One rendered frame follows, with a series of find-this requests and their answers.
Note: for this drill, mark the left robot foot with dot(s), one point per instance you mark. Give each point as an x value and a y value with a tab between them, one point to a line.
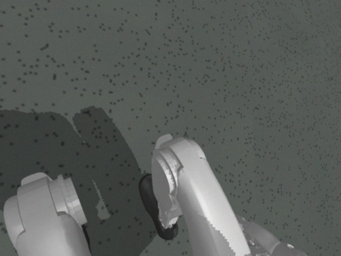
87	237

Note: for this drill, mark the right robot hand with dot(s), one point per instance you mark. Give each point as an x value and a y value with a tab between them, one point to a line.
255	234

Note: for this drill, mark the right robot arm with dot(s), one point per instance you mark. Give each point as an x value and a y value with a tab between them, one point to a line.
285	249

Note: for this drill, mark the right robot foot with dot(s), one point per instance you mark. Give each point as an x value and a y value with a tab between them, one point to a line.
151	205

